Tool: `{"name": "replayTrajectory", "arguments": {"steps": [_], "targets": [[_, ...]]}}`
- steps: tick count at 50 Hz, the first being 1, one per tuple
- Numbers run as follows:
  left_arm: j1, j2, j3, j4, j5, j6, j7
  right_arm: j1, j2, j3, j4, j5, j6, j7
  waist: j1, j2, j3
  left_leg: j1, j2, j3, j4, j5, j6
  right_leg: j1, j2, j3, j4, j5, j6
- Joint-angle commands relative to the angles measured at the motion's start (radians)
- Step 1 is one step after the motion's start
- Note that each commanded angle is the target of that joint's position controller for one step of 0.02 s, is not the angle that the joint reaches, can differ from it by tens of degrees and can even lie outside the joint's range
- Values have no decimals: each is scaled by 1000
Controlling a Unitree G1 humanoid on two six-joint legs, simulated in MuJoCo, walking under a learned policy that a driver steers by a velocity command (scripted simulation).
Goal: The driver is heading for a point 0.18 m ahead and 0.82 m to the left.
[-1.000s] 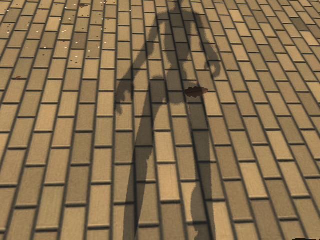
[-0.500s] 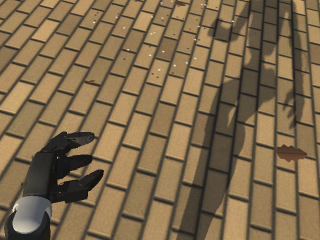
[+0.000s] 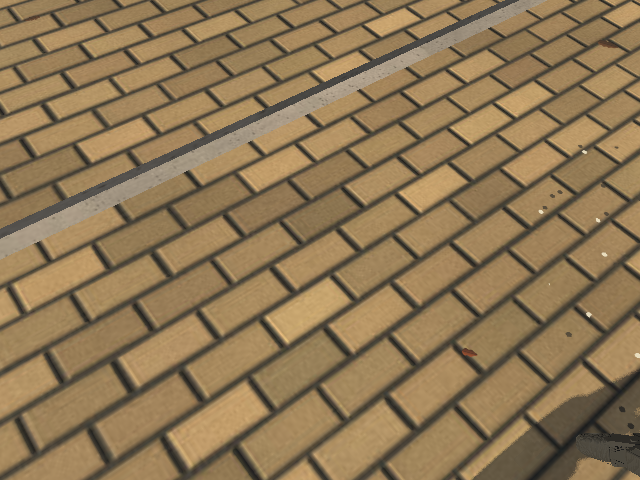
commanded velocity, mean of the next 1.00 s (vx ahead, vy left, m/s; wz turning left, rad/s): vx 1.00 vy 0.00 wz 0.97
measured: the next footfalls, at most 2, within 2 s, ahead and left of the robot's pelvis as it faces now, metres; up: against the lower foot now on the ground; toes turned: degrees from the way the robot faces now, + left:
right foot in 0.40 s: +0.65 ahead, -0.08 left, +0.00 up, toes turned +30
left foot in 0.88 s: +0.82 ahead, +0.36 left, +0.00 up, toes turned +55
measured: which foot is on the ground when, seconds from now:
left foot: down 0.00-0.40, up 0.42-0.86, down 0.88-1.00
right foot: up 0.00-0.38, down 0.40-0.88, up 0.90-1.00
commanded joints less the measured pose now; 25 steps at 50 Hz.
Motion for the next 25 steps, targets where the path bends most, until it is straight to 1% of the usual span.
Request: {"name": "replayTrajectory", "arguments": {"steps": [1, 2, 3, 4, 5, 6, 7, 8, 9, 10, 11, 12, 13, 14, 15, 16, 17, 18, 19, 20, 21, 22, 23, 24, 25], "targets": [[-97, 116, -15, -240, -22, -109, -9, 392, -263, -92, 6, -29, -16, -12, -154, 255, -454, 1103, 272, -990, -470, -444, 331, -985, 113, 354, 773, -80, -69], [-224, 157, -6, -267, -44, -126, -6, 390, -215, -82, 14, -37, -41, -10, -162, 101, -303, 969, 273, -1001, -567, -485, 261, -1017, 73, 359, 680, -6, -95], [-255, 132, -11, -268, -39, -130, 1, 343, -194, -74, 26, -41, -63, -4, -100, -50, -176, 782, 251, -935, -584, -398, 225, -974, 40, 361, 568, 50, -97], [-243, 112, -14, -244, -10, -120, 8, 274, -162, -63, 23, -43, -75, -5, -47, -116, -118, 627, 200, -817, -563, -276, 194, -880, 3, 370, 485, 88, -85], [-191, 111, -9, -233, 1, -104, 4, 220, -147, -57, 13, -50, -80, -13, 8, -66, -95, 516, 155, -742, -551, -197, 199, -811, -12, 386, 432, 115, -62], [-182, 120, -4, -226, 9, -87, 0, 196, -121, -48, 13, -43, -78, -20, 23, -49, -66, 448, 119, -673, -562, -137, 195, -780, -23, 380, 373, 115, -39], [-198, 116, -3, -229, 17, -76, -3, 199, -102, -42, 23, -30, -76, -29, 25, -39, -42, 397, 96, -611, -571, -78, 187, -761, -31, 364, 296, 120, -21], [-249, 102, -8, -243, 26, -69, -3, 211, -92, -38, 32, -22, -74, -42, 11, -50, -16, 335, 67, -551, -584, -23, 176, -735, -27, 335, 204, 145, -5], [-332, 78, -17, -275, 34, -67, -4, 228, -93, -38, 44, -18, -71, -55, -17, -43, 18, 276, 37, -499, -590, 50, 166, -721, -7, 298, 94, 224, 14], [-402, 45, -27, -301, 38, -68, -8, 237, -91, -38, 55, -18, -66, -66, -44, -34, 37, 226, 2, -455, -575, 83, 143, -685, 14, 274, -18, 334, 25], [-448, 14, -34, -320, 38, -70, -14, 248, -95, -41, 67, -19, -58, -72, -69, -15, 37, 182, -25, -424, -562, 65, 114, -628, 38, 253, -125, 441, 29], [-485, 0, -36, -337, 31, -73, -20, 269, -108, -47, 78, -20, -54, -74, -98, -3, 29, 140, -29, -422, -569, 18, 91, -553, 64, 234, -208, 526, 29], [-507, 12, -28, -349, 17, -77, -23, 293, -119, -53, 90, -21, -53, -72, -121, 14, 16, 123, -16, -448, -567, -31, 78, -489, 81, 240, -251, 591, 30], [-513, 37, -15, -356, 0, -79, -23, 306, -121, -55, 100, -17, -55, -73, -126, 40, 4, 154, -4, -480, -550, -64, 67, -462, 83, 269, -284, 610, 32], [-517, 63, -3, -362, -14, -80, -21, 316, -114, -56, 110, -10, -56, -75, -124, 63, -1, 215, 10, -509, -524, -70, 56, -467, 77, 297, -315, 597, 31], [-523, 84, 6, -369, -23, -82, -19, 324, -106, -57, 119, -4, -54, -79, -121, 80, 0, 288, 27, -535, -489, -45, 47, -485, 71, 315, -343, 565, 26], [-513, 105, 15, -371, -29, -85, -17, 332, -100, -59, 128, -2, -49, -82, -109, 92, -6, 357, 46, -553, -447, 26, 38, -487, 68, 318, -358, 520, 17], [-449, 133, 33, -361, -32, -88, -14, 329, -104, -63, 131, -8, -41, -83, -67, 106, -49, 413, 54, -555, -367, 178, 21, -427, 76, 306, -351, 463, 2], [-278, 168, 59, -330, -38, -87, -5, 302, -109, -63, 124, -27, -34, -77, 35, 116, -160, 432, 26, -523, -187, 365, -13, -254, 78, 278, -322, 414, -19], [0, 182, 67, -288, -42, -72, 9, 235, -83, -44, 90, -61, -30, -65, 182, 128, -345, 284, 10, -485, 119, 370, -53, 85, -21, 334, -188, 299, -47], [109, 252, 69, -252, 6, -67, 2, 426, 86, -3, 59, -32, -34, -59, 67, -304, -558, -46, -127, -393, 528, -342, -99, 459, -289, 847, -331, -117, -195], [76, 229, 64, -251, 13, -70, -24, 455, 15, 15, 45, 32, -36, -64, 46, -523, -578, -201, -33, -337, 698, -315, -104, 448, -387, 1239, -535, -518, -241], [-12, 126, 47, -281, 9, -58, -14, 331, -68, -2, 51, 27, -28, -68, 88, -356, -385, -259, 23, -277, 721, -210, -115, 297, -335, 1088, -573, -520, -210], [-48, 105, 39, -261, 16, -43, -6, 233, -102, -10, 39, -1, -26, -66, 88, -175, -258, -234, 50, -234, 692, -164, -117, 141, -288, 897, -571, -300, -184], [-59, 108, 39, -235, 30, -34, -4, 156, -91, -12, 18, -28, -29, -63, 73, -53, -176, -195, 83, -219, 644, -153, -109, 7, -251, 754, -567, -90, -172]]}}
Keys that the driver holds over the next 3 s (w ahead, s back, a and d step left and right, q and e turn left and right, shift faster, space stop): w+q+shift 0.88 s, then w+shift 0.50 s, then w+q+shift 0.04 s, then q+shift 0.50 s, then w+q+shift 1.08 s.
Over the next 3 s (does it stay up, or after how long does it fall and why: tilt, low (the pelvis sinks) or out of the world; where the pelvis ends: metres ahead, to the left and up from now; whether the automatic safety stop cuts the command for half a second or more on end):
stays up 0.90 1.49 0.05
